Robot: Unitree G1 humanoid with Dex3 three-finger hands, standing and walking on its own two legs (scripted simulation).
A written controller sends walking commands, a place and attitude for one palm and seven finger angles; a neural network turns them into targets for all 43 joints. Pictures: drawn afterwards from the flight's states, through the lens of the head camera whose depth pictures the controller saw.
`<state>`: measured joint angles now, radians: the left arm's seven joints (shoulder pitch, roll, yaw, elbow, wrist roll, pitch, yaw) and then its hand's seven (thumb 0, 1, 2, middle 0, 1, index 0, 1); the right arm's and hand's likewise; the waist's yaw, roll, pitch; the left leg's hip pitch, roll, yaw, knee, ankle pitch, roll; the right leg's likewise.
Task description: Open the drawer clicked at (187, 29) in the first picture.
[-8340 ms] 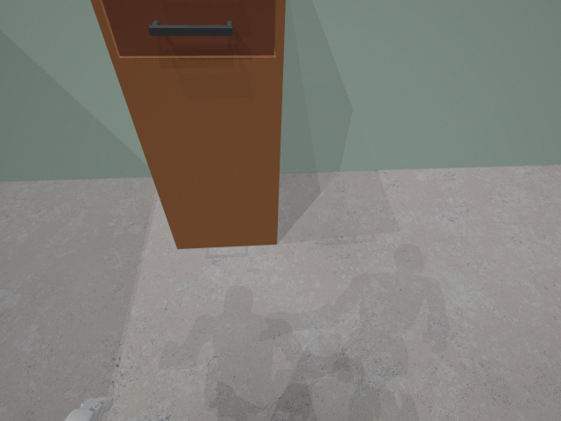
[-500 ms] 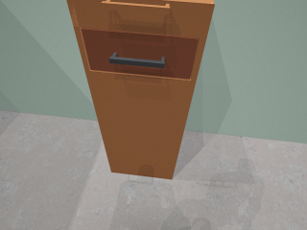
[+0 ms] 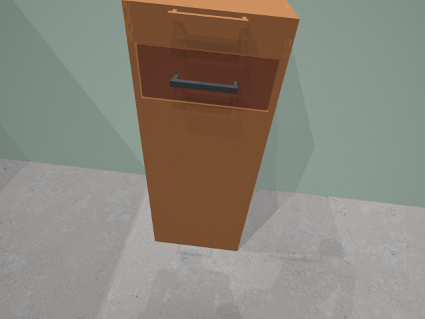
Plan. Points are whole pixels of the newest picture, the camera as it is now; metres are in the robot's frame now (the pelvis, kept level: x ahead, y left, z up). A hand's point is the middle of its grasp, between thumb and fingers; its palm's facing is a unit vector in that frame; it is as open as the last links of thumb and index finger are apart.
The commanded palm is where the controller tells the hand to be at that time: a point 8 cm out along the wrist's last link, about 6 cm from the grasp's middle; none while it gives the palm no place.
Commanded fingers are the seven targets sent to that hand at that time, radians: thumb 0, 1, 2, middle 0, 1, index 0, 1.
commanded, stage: come to a stop and stand still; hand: left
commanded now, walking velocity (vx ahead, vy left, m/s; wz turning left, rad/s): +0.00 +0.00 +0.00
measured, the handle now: (204, 83) +0.68 +0.07 +0.16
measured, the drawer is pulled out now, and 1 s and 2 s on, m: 0.00 0.00 0.00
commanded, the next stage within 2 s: look again from close up in 1.92 s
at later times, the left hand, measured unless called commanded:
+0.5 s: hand out of the picture -0.06 +0.24 -0.17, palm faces -0.05 -0.99 -0.14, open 7.4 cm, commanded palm none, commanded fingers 0.00 0.90 0.90 -0.20 -0.30 -0.20 -0.30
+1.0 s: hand out of the picture -0.06 +0.19 -0.16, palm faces +0.05 -0.98 -0.18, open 7.3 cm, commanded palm none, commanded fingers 0.00 0.90 0.90 -0.20 -0.30 -0.20 -0.30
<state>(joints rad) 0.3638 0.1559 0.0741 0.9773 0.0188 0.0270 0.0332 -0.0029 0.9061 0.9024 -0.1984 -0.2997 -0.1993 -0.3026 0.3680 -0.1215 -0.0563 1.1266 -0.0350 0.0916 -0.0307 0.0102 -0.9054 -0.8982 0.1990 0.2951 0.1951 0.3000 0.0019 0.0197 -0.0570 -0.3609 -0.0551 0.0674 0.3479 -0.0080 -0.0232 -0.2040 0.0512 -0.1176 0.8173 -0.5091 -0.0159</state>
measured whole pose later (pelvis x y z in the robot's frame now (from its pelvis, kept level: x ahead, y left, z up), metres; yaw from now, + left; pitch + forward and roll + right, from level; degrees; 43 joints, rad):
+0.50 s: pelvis -0.08 +0.06 +0.02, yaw -3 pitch +0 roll -1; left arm 0.30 0.20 0.05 1.04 0.04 0.05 -0.02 0.00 0.90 0.90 -0.20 -0.30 -0.20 -0.30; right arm 0.33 -0.10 -0.03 1.07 -0.03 -0.01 -0.04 0.01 -0.91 -0.90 0.20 0.30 0.20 0.30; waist -0.03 -0.05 0.01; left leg -0.21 0.00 0.04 0.33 -0.13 0.03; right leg -0.39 -0.02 -0.01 0.90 -0.32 0.02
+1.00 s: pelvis -0.06 +0.03 +0.01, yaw -1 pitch +0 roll +0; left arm 0.31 0.12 0.03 1.04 0.03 0.00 0.02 0.00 0.91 0.90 -0.20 -0.30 -0.20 -0.30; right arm 0.28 -0.19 -0.06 1.05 -0.01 0.05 0.00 0.01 -0.91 -0.90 0.20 0.29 0.19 0.30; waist 0.02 0.01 0.04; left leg -0.39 0.03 0.06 0.73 -0.33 -0.04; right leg -0.16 -0.06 -0.08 0.43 -0.26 0.02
